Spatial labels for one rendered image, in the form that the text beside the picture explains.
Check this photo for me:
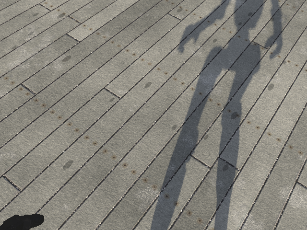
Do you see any left robot hand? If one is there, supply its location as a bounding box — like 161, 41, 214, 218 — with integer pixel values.
0, 214, 44, 230

